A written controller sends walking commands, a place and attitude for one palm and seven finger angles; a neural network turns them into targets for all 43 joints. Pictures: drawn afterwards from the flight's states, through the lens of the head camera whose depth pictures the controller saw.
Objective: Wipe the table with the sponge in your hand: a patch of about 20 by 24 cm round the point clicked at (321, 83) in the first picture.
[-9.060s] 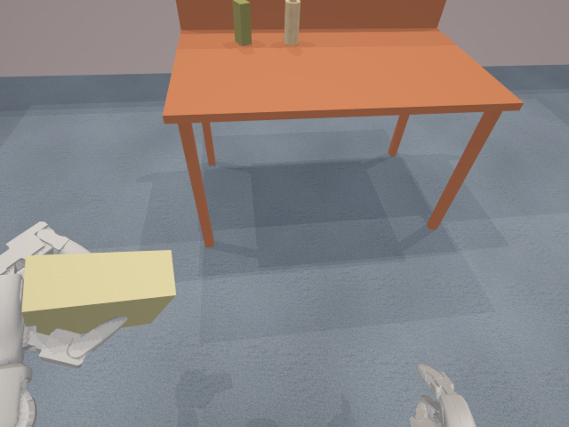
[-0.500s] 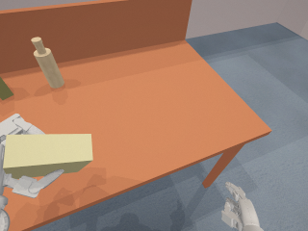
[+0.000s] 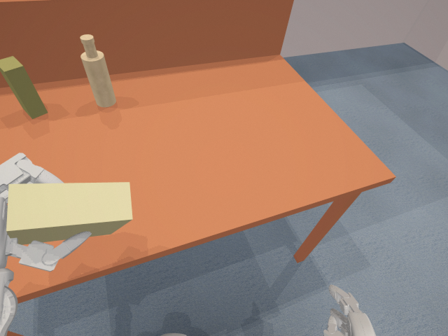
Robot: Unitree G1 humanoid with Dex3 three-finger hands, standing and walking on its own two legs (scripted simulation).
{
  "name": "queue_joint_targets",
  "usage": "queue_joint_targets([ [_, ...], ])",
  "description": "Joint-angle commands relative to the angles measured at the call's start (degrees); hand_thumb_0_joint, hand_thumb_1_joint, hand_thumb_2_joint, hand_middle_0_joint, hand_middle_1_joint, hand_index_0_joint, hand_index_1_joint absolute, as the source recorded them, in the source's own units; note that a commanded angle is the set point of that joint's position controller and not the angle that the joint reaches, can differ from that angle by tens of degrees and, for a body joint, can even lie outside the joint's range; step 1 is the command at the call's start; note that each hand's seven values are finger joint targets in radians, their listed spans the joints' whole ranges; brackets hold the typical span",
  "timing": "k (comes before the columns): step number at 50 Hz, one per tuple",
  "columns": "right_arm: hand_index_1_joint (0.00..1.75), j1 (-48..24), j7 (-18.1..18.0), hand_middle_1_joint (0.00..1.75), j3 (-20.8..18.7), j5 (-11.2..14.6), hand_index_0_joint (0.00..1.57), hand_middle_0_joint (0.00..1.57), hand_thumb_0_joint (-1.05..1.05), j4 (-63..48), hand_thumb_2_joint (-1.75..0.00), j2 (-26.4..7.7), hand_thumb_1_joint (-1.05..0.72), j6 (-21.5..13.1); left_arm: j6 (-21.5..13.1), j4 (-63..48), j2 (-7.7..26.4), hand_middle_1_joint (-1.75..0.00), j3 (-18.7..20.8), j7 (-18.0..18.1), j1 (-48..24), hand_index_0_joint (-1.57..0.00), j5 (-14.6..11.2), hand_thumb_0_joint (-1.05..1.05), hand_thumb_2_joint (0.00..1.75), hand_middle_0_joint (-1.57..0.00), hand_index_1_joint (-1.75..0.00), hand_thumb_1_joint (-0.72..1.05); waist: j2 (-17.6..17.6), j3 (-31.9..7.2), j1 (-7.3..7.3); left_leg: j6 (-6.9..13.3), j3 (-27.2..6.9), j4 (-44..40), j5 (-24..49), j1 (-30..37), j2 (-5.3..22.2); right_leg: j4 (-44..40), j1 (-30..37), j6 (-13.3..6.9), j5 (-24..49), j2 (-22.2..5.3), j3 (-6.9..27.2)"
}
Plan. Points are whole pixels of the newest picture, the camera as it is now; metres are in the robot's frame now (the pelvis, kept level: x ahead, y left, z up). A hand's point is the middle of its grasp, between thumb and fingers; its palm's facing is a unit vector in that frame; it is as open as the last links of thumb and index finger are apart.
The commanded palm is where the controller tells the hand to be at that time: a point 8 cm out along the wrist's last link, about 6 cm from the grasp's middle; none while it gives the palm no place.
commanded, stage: come to a stop and stand still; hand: left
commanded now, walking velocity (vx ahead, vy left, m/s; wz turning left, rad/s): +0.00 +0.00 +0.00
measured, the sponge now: (88, 213) +0.24 +0.22 +0.13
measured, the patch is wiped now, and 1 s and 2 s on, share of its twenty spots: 0.00 0.00 0.00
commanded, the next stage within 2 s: look again from close up in 1.22 s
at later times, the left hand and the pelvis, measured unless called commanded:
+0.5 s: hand (28, 220) +0.21 +0.28 +0.16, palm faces +0.46 -0.81 -0.37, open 9.5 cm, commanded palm +0.15 +0.30 +0.18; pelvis +0.00 +0.01 +0.00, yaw +3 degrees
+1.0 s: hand (74, 188) +0.26 +0.25 +0.15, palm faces +0.36 -0.83 -0.43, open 9.5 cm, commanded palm +0.20 +0.28 +0.18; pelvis +0.05 -0.01 +0.00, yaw +3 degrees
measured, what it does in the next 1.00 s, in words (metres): shifts its weight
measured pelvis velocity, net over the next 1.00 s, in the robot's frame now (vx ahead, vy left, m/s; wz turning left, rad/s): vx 0.05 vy -0.01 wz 0.05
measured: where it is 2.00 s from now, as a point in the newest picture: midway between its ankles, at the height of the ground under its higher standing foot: outside the picture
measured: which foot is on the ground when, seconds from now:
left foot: down 0.00-1.00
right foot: down 0.00-1.00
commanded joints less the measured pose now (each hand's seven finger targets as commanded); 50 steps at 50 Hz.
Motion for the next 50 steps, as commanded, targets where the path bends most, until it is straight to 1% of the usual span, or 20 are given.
queue_joint_targets([
  [1,0.3,-6.6,0.0,0.3,-3.6,0.4,0.2,0.2,0.0,-9.5,-0.9,-7.7,-0.9,-4.4,-4.3,-15.1,8.1,-1.6,3.3,1.2,-8.3,-1.2,0.5,0.0,1.3,-1.2,-1.6,0.1,8.7,-8.1,-0.78,1.0,-6.1,-12.8,-22.6,-5.3,4.5,-1.2,6.4,-1.8,-9.5,0.6,2.1],
  [6,0.3,-6.7,0.9,0.3,-3.8,0.6,0.2,0.2,0.0,-9.5,-0.9,-7.6,-0.9,-3.6,-4.4,-12.8,8.5,-1.6,5.2,0.9,-6.6,-1.2,1.1,0.0,1.3,-1.2,-1.6,0.1,9.5,-6.6,-0.8,1.7,-7.7,-15.0,-29.7,-11.6,6.4,3.8,9.2,-1.4,-8.8,2.4,0.3],
  [7,0.3,-7.4,1.0,0.3,-3.8,0.7,0.2,0.2,0.0,-9.2,-0.9,-7.5,-0.9,-3.6,-4.4,-13.5,10.4,-1.6,7.2,0.9,-6.3,-1.2,1.1,0.0,1.3,-1.2,-1.6,0.1,9.8,-7.0,-0.75,1.6,-7.3,-15.4,-30.1,-11.1,6.7,3.9,9.1,-1.3,-8.3,2.9,0.1],
  [11,0.3,-7.0,1.2,0.3,-3.8,0.4,0.2,0.2,0.0,-9.4,-0.9,-7.1,-0.9,-3.3,-4.4,-13.9,8.8,-1.6,5.8,0.4,-7.6,-1.2,0.8,0.0,1.3,-1.2,-1.6,0.1,6.1,-5.8,-1.02,1.0,-5.2,-9.9,-27.1,-8.6,4.2,-1.5,5.7,-2.1,-10.9,1.7,2.4],
  [12,0.3,-7.6,1.3,0.3,-3.7,0.3,0.2,0.2,0.0,-9.2,-0.9,-7.3,-0.9,-3.4,-4.4,-15.7,9.3,-1.6,6.0,0.3,-8.8,-1.2,0.8,0.0,1.3,-1.2,-1.6,0.1,7.2,-5.5,-1.22,0.4,-4.3,-9.6,-26.7,-6.2,3.6,-2.7,2.9,-2.3,-12.2,1.9,2.9],
  [13,0.3,-7.1,1.2,0.3,-3.5,0.3,0.2,0.2,0.0,-9.1,-0.9,-7.0,-0.9,-3.6,-4.4,-15.3,7.7,-1.6,4.6,0.2,-9.2,-1.2,0.7,0.0,1.3,-1.2,-1.6,0.1,7.1,-5.6,-1.5,0.4,-5.4,-9.8,-25.7,-4.8,3.5,-3.2,2.3,-2.3,-12.0,1.9,3.2],
  [17,0.3,-7.3,1.2,0.3,-3.6,0.4,0.2,0.2,0.0,-8.7,-0.9,-7.2,-0.9,-4.3,-4.0,-16.0,8.2,-1.6,5.1,0.6,-8.9,-1.2,0.8,0.0,1.3,-1.2,-1.6,0.1,7.9,-8.0,-1.26,0.2,-6.5,-11.3,-21.6,0.7,4.5,-2.8,1.3,-2.1,-9.1,2.4,3.9],
  [18,0.3,-6.9,1.2,0.3,-3.4,0.4,0.2,0.2,0.0,-8.7,-0.9,-7.0,-0.9,-4.3,-4.1,-15.3,6.4,-1.6,3.5,0.6,-8.9,-1.2,0.9,0.0,1.3,-1.2,-1.6,0.1,9.0,-8.3,-1.36,0.5,-7.9,-12.4,-22.9,-0.3,5.2,-1.8,2.5,-1.9,-8.5,2.5,3.3],
  [22,0.3,-8.1,1.2,0.3,-3.5,0.5,0.2,0.2,0.0,-8.9,-0.9,-7.2,-0.9,-4.1,-3.8,-14.9,8.0,-1.6,4.9,0.9,-8.9,-1.2,1.4,0.0,1.3,-1.2,-1.6,0.1,9.1,-7.2,-1.0,0.8,-8.2,-14.0,-24.8,-2.5,6.0,-1.0,4.1,-1.7,-7.0,2.7,3.5],
  [23,0.3,-7.8,1.1,0.3,-3.2,0.4,0.2,0.2,0.0,-9.0,-0.9,-6.7,-0.9,-4.1,-4.0,-14.6,6.8,-1.6,3.6,0.8,-9.1,-1.2,1.2,0.0,1.3,-1.2,-1.6,0.1,8.6,-7.0,-1.02,0.9,-8.5,-13.7,-24.8,-3.4,6.0,-1.5,4.7,-1.7,-7.0,2.3,3.5],
  [27,0.3,-8.2,1.1,0.3,-3.4,0.4,0.2,0.2,0.0,-8.9,-0.9,-6.8,-0.9,-4.5,-4.0,-15.4,8.8,-1.6,5.4,1.0,-8.1,-1.2,1.2,0.0,1.3,-1.2,-1.6,0.1,7.3,-7.6,-1.05,0.3,-7.2,-11.9,-19.4,-0.4,4.8,-4.2,3.4,-2.4,-5.2,1.4,5.6],
  [28,0.3,-7.5,1.1,0.3,-3.1,0.3,0.2,0.2,0.0,-8.9,-0.9,-6.6,-0.9,-4.5,-4.1,-14.9,6.5,-1.6,3.2,0.7,-7.7,-1.2,0.9,0.0,1.3,-1.2,-1.6,0.1,7.2,-7.6,-1.25,0.3,-7.6,-12.1,-19.1,-0.8,4.6,-4.1,3.7,-2.3,-5.0,1.5,5.3],
  [30,0.3,-7.1,1.1,0.3,-3.4,0.2,0.2,0.2,0.0,-9.2,-0.9,-6.8,-0.9,-4.5,-4.3,-15.3,7.3,-1.6,3.9,0.6,-6.6,-1.2,0.8,0.0,1.3,-1.2,-1.6,0.1,7.0,-8.4,-1.12,0.5,-7.1,-11.1,-16.2,-0.6,4.4,-4.1,4.8,-2.3,-2.3,1.2,5.9],
  [37,0.3,-7.8,0.8,0.3,-3.7,0.6,0.2,0.2,0.0,-9.0,-0.9,-6.7,-0.9,-4.2,-3.6,-15.9,9.9,-1.6,6.9,0.7,-2.1,-1.2,-0.4,0.0,1.3,-1.2,-1.6,0.1,5.5,-12.1,-1.24,-0.6,-5.0,-6.9,1.4,5.4,3.7,-3.7,4.9,-2.8,8.7,-0.5,6.8],
  [38,0.3,-7.3,0.8,0.3,-3.5,0.3,0.2,0.2,0.0,-9.0,-0.9,-6.6,-0.9,-3.9,-3.7,-14.8,7.6,-1.6,5.0,0.3,-1.4,-1.2,-0.9,0.0,1.3,-1.2,-1.6,0.1,5.1,-12.0,-1.33,-0.5,-5.1,-7.1,2.3,5.0,3.6,-3.6,5.3,-2.6,9.1,-0.3,6.1],
  [42,0.3,-8.2,0.4,0.3,-3.8,0.7,0.2,0.2,0.0,-9.5,-0.9,-6.7,-0.9,-3.4,-3.1,-16.8,10.6,-1.6,7.6,0.6,-0.3,-1.2,-1.2,0.0,1.3,-1.2,-1.6,0.1,5.3,-13.1,-1.25,-0.5,-4.8,-6.2,6.5,7.1,4.0,-3.4,5.2,-2.6,12.3,-1.0,6.5],
  [43,0.3,-7.6,0.4,0.3,-3.8,0.5,0.2,0.2,0.0,-9.5,-0.9,-6.8,-0.9,-3.1,-3.2,-16.4,8.4,-1.6,5.7,0.3,0.2,-1.2,-1.5,0.0,1.3,-1.2,-1.6,0.1,4.5,-13.3,-1.36,-0.5,-4.7,-6.1,7.2,6.9,3.9,-3.1,5.8,-2.6,12.9,-0.8,6.0],
  [47,0.3,-8.2,0.1,0.3,-4.0,0.9,0.2,0.2,0.0,-9.8,-0.9,-7.0,-0.9,-2.7,-2.6,-17.5,10.4,-1.6,7.4,0.7,1.2,-1.2,-1.6,0.0,1.3,-1.2,-1.6,0.1,5.2,-13.7,-1.4,-0.7,-4.5,-5.8,8.7,7.8,4.1,-3.1,5.3,-2.7,14.2,-1.0,6.5],
  [48,0.3,-7.9,0.1,0.3,-3.9,0.6,0.2,0.2,0.0,-9.8,-0.9,-6.9,-0.9,-2.5,-2.7,-17.1,8.6,-1.6,5.8,0.4,1.5,-1.2,-1.8,0.0,1.3,-1.2,-1.6,0.1,5.6,-13.9,-1.44,-0.5,-4.4,-5.7,8.7,7.5,4.0,-3.1,5.9,-2.6,14.3,-1.1,6.1],
  [50,0.3,-7.7,0.0,0.3,-4.1,0.6,0.2,0.2,0.0,-10.0,-0.9,-7.0,-0.9,-2.3,-2.4,-17.4,9.4,-1.6,6.4,0.6,1.8,-1.2,-1.9,0.0,1.3,-1.2,-1.6,0.1,5.4,-14.6,-1.42,-0.6,-4.7,-5.3,9.7,8.0,4.1,-3.0,6.1,-2.7,15.5,-1.4,6.5],
])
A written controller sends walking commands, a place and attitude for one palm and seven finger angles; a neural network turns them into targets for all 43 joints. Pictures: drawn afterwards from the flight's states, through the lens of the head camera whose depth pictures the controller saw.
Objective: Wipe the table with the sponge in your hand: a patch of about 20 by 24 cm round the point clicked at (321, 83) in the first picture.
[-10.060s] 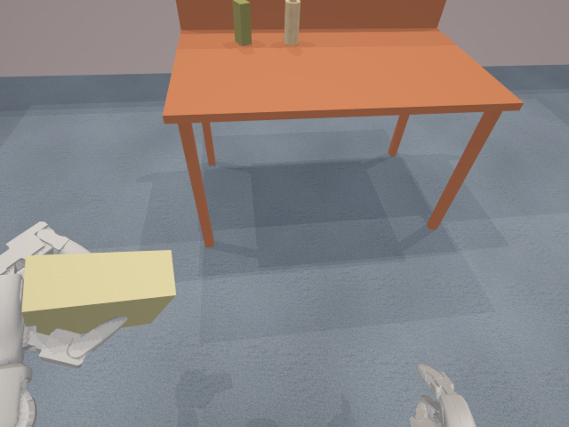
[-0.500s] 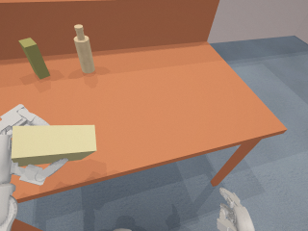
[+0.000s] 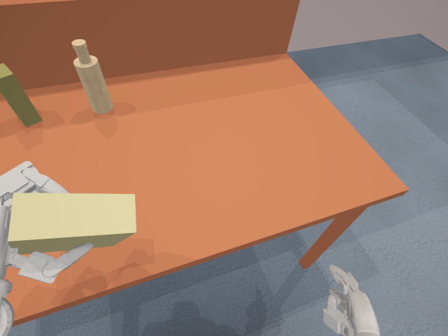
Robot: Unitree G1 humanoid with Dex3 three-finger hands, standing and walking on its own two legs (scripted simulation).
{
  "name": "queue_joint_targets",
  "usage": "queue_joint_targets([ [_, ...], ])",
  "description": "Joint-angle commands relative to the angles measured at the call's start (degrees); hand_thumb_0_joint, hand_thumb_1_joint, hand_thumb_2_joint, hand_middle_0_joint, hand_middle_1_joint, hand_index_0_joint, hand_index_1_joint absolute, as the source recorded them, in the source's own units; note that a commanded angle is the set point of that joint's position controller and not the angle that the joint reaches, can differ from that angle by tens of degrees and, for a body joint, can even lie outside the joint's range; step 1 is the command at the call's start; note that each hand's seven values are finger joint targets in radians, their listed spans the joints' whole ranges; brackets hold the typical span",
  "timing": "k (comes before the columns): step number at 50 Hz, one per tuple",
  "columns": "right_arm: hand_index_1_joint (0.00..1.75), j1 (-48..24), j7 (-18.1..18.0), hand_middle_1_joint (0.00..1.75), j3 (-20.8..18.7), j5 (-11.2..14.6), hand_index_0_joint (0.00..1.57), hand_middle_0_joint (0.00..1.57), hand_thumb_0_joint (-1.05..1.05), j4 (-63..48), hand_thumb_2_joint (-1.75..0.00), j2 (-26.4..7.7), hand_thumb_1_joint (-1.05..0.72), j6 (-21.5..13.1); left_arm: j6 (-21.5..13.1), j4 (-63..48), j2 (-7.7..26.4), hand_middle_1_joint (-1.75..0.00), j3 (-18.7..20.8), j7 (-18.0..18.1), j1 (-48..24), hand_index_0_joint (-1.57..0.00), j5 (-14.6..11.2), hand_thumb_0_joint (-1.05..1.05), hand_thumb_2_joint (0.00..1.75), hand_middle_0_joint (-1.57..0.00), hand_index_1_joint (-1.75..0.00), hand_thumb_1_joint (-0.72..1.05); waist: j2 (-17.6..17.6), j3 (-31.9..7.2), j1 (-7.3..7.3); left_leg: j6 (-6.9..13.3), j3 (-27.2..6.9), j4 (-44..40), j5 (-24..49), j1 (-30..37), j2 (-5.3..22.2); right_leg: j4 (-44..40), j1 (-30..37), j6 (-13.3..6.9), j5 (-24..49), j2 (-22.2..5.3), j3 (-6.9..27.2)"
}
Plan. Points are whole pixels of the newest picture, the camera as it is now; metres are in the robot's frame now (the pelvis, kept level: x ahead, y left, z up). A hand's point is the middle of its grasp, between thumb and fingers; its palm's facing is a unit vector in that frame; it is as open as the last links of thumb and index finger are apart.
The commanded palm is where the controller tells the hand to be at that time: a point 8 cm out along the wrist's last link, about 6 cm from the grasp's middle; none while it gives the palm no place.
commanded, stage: come to a stop and stand still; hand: left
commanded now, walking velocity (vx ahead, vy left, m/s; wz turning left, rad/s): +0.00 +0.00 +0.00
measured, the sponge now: (91, 224) +0.23 +0.21 +0.13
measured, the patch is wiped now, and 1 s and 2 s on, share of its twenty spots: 0.00 0.00 0.00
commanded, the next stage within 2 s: look again from close up in 0.22 s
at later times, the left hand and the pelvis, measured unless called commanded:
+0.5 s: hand (43, 230) +0.21 +0.25 +0.15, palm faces +0.34 -0.85 -0.41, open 9.5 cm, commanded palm +0.15 +0.28 +0.17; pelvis +0.00 +0.00 +0.00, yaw +1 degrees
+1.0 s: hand (42, 237) +0.20 +0.25 +0.15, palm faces +0.37 -0.84 -0.40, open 9.5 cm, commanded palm +0.14 +0.28 +0.17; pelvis -0.01 -0.01 +0.00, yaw +1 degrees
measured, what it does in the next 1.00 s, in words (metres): stands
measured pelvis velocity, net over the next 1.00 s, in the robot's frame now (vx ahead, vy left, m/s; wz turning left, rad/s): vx -0.01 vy -0.01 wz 0.02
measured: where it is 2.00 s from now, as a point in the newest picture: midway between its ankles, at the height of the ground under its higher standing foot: outside the picture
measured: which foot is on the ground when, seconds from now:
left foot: down 0.00-1.00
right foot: down 0.00-1.00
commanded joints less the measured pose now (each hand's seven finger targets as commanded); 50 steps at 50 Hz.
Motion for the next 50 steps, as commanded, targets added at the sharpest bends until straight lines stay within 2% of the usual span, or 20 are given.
queue_joint_targets([
  [1,0.3,-3.5,-0.8,0.3,-3.1,0.4,0.2,0.2,0.0,-9.0,-0.9,-6.7,-0.9,-2.6,-3.3,-13.0,9.0,-1.6,7.0,1.8,-2.0,-1.2,-1.3,0.0,1.3,-1.2,-1.6,0.1,4.9,-13.7,0.32,0.3,-4.1,-2.9,11.2,6.1,4.4,-1.6,3.7,-2.7,16.3,-4.1,2.2],
  [3,0.3,-3.8,-1.0,0.3,-2.7,0.3,0.2,0.2,0.0,-8.7,-0.9,-6.7,-0.9,-2.3,-2.9,-11.8,7.9,-1.6,6.1,1.8,-1.7,-1.2,-1.4,0.0,1.3,-1.2,-1.6,0.1,3.8,-12.8,0.22,0.4,-3.9,-3.1,10.6,5.6,4.3,-2.1,3.2,-2.5,15.7,-3.8,1.6],
  [7,0.3,-4.3,-1.2,0.3,-2.8,0.6,0.2,0.2,0.0,-8.6,-0.9,-6.9,-0.9,-2.1,-2.3,-12.9,10.1,-1.6,7.6,2.2,-3.3,-1.2,-1.1,0.0,1.3,-1.2,-1.6,0.1,4.0,-12.7,0.21,0.2,-3.8,-3.2,10.2,6.0,4.3,-2.4,2.6,-2.6,15.6,-3.9,2.5],
  [8,0.3,-4.0,-1.2,0.3,-2.7,0.3,0.2,0.2,0.0,-8.8,-0.9,-6.6,-0.9,-1.9,-2.4,-12.0,7.9,-1.6,5.7,1.9,-2.7,-1.2,-1.5,0.0,1.3,-1.2,-1.6,0.1,3.8,-12.9,0.14,0.5,-3.8,-3.1,10.1,5.9,4.3,-2.6,3.1,-2.5,15.6,-4.0,1.8],
  [12,0.3,-4.7,-1.3,0.3,-2.6,0.5,0.2,0.2,0.0,-8.8,-0.9,-6.8,-0.9,-1.9,-2.0,-13.6,9.8,-1.6,6.9,2.2,-4.4,-1.2,-1.1,0.0,1.3,-1.2,-1.6,0.1,5.0,-11.9,0.16,0.3,-4.0,-3.9,8.3,5.6,4.3,-3.1,2.0,-2.6,13.6,-3.9,2.5],
  [13,0.3,-4.3,-1.3,0.3,-2.5,0.3,0.2,0.2,0.0,-8.8,-0.9,-6.6,-0.9,-1.6,-2.2,-12.4,8.0,-1.6,5.4,2.0,-3.5,-1.2,-1.4,0.0,1.3,-1.2,-1.6,0.1,4.6,-11.9,0.18,0.5,-4.2,-4.2,7.6,4.9,4.3,-3.2,2.7,-2.5,12.8,-3.9,1.7],
  [17,0.3,-4.5,-1.4,0.3,-2.6,0.5,0.2,0.2,0.0,-8.9,-0.9,-6.7,-0.9,-1.7,-2.0,-14.0,10.0,-1.6,7.0,2.2,-4.1,-1.2,-1.1,0.0,1.3,-1.2,-1.6,0.1,5.1,-12.0,0.15,0.3,-4.4,-4.6,7.5,5.2,4.4,-3.2,2.3,-2.5,12.3,-3.8,2.0],
  [18,0.3,-4.2,-1.3,0.3,-2.3,0.3,0.2,0.2,0.0,-8.9,-0.9,-6.6,-0.9,-1.6,-2.2,-13.0,7.8,-1.6,5.0,1.9,-3.9,-1.2,-1.4,0.0,1.3,-1.2,-1.6,0.1,5.5,-11.4,0.11,0.5,-4.6,-5.1,6.6,4.3,4.4,-3.2,2.4,-2.4,11.3,-3.6,1.1],
  [22,0.3,-4.6,-1.4,0.3,-2.4,0.6,0.2,0.2,0.0,-8.8,-0.9,-6.6,-0.9,-1.7,-1.9,-13.0,9.8,-1.6,6.9,2.2,-4.1,-1.2,-1.0,0.0,1.3,-1.2,-1.6,0.1,5.0,-11.1,0.11,0.3,-4.7,-5.8,3.7,4.0,4.6,-3.5,1.8,-2.3,9.1,-3.5,1.4],
  [23,0.3,-4.1,-1.5,0.3,-2.2,0.2,0.2,0.2,0.0,-8.7,-0.9,-6.5,-0.9,-1.6,-2.2,-11.9,7.8,-1.6,5.3,1.9,-3.6,-1.2,-1.2,0.0,1.3,-1.2,-1.6,0.1,4.8,-11.2,0.14,0.6,-4.7,-5.8,3.0,3.4,4.6,-3.7,2.3,-2.2,8.8,-3.4,0.8],
  [27,0.3,-4.5,-1.5,0.3,-2.5,0.6,0.2,0.2,0.0,-8.8,-0.9,-6.6,-0.9,-1.8,-2.1,-13.1,9.6,-1.6,6.6,2.1,-4.1,-1.2,-0.9,0.0,1.3,-1.2,-1.6,0.1,5.8,-11.2,0.05,0.4,-4.9,-6.1,2.4,3.7,4.6,-3.5,1.8,-2.3,8.3,-3.3,1.1],
  [28,0.3,-4.1,-1.4,0.3,-2.2,0.4,0.2,0.2,0.0,-8.8,-0.9,-6.4,-0.9,-1.8,-2.3,-12.5,7.5,-1.6,4.7,1.8,-4.0,-1.2,-1.1,0.0,1.3,-1.2,-1.6,0.1,5.5,-10.8,0.07,0.7,-5.1,-6.5,1.0,2.7,4.6,-3.5,2.1,-2.1,7.3,-3.2,0.5],
  [32,0.3,-4.3,-1.5,0.3,-2.4,0.6,0.2,0.2,0.0,-8.6,-0.9,-6.5,-0.9,-2.1,-2.2,-12.6,9.5,-1.6,6.5,2.2,-4.4,-1.2,-0.7,0.0,1.3,-1.2,-1.6,0.1,5.9,-10.0,0.01,0.6,-5.4,-7.0,-1.7,2.2,4.7,-3.9,1.3,-2.3,5.4,-3.1,1.1],
  [33,0.3,-3.8,-1.5,0.3,-2.3,0.2,0.2,0.2,0.0,-8.5,-0.9,-6.7,-0.9,-2.0,-2.5,-12.2,7.5,-1.6,4.8,1.9,-4.5,-1.2,-0.8,0.0,1.3,-1.2,-1.6,0.1,5.5,-9.9,0.04,0.7,-5.4,-7.1,-2.4,1.1,4.6,-3.8,1.9,-2.1,5.1,-2.9,0.4],
  [37,0.3,-4.4,-1.5,0.3,-2.5,0.6,0.2,0.2,0.0,-8.4,-0.9,-6.6,-0.9,-2.4,-2.5,-12.8,9.3,-1.6,6.2,2.2,-5.1,-1.2,-0.4,0.0,1.3,-1.2,-1.6,0.1,6.2,-9.7,0.01,0.7,-5.5,-7.3,-3.6,1.6,4.7,-3.9,1.1,-2.2,4.1,-3.0,1.2],
  [41,0.3,-3.4,-1.1,0.3,-2.8,0.4,0.2,0.2,0.0,-8.5,-0.9,-6.5,-0.9,-2.3,-3.1,-12.8,8.1,-1.6,5.4,1.6,-6.0,-1.2,-0.6,0.0,1.3,-1.2,-1.6,0.1,7.4,-10.7,-0.07,0.7,-7.1,-8.8,-4.5,1.6,6.4,-1.3,1.3,-2.1,3.2,-1.9,-0.5],
  [42,0.3,-4.3,-1.1,0.3,-2.6,0.6,0.2,0.2,0.0,-8.4,-0.9,-6.4,-0.9,-2.3,-2.9,-13.0,9.6,-1.6,6.8,1.7,-5.9,-1.2,-0.5,0.0,1.3,-1.2,-1.6,0.1,8.4,-10.2,0.03,0.9,-7.4,-9.7,-6.1,1.9,7.2,-0.9,0.6,-1.9,2.2,-1.5,-1.3],
  [43,0.3,-3.8,-1.0,0.3,-2.3,0.5,0.2,0.2,0.0,-8.5,-0.9,-6.3,-0.9,-2.0,-2.9,-12.8,7.1,-1.6,4.4,1.4,-6.6,-1.2,-0.6,0.0,1.3,-1.2,-1.6,0.1,8.4,-9.0,-0.1,1.1,-8.0,-10.6,-8.8,-0.6,7.7,0.1,1.1,-1.6,1.1,-1.0,-2.5],
  [45,0.3,-3.6,-0.8,0.3,-2.6,0.7,0.2,0.2,0.0,-8.9,-0.9,-6.2,-0.9,-1.9,-2.7,-12.1,7.7,-1.6,5.2,1.4,-6.9,-1.2,-0.5,0.0,1.3,-1.2,-1.6,0.1,9.4,-8.6,0.02,1.7,-8.7,-11.1,-13.2,-2.5,8.9,1.6,1.6,-1.7,-0.1,-1.0,-2.7],
  [50,0.3,-3.0,-0.3,0.3,-2.9,0.9,0.2,0.2,0.0,-9.3,-0.9,-6.0,-0.9,-1.5,-2.0,-12.8,7.7,-1.6,5.1,1.3,-6.6,-1.2,-0.8,0.0,1.3,-1.2,-1.6,0.1,7.9,-8.7,-0.23,1.8,-7.6,-7.1,-13.2,-0.8,8.4,0.3,-1.0,-2.3,-0.8,-0.4,-2.5],
])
